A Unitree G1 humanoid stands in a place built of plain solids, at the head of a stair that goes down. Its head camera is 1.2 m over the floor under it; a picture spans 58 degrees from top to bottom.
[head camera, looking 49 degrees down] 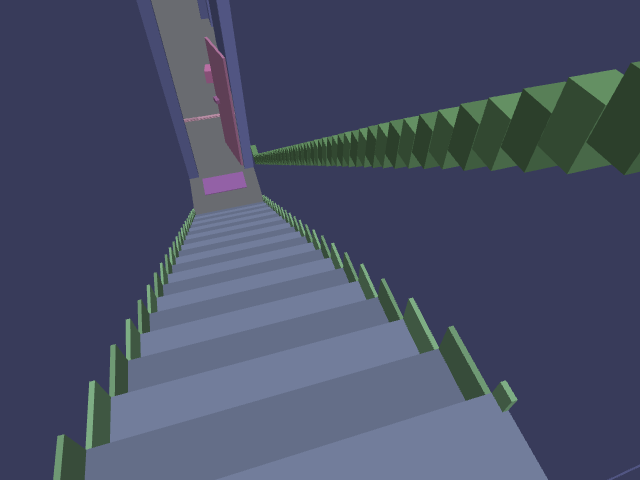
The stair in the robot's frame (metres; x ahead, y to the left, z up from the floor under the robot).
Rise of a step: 0.19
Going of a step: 0.24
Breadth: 1.20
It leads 16 degrees to the left of straight ahead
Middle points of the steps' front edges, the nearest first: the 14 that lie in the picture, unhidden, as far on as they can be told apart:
0.31 0.07 0.00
0.54 0.14 -0.18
0.77 0.21 -0.37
1.00 0.28 -0.56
1.23 0.35 -0.74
1.46 0.41 -0.93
1.69 0.48 -1.11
1.92 0.55 -1.30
2.15 0.62 -1.49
2.38 0.69 -1.67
2.61 0.75 -1.86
2.84 0.82 -2.04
3.07 0.89 -2.23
3.30 0.96 -2.42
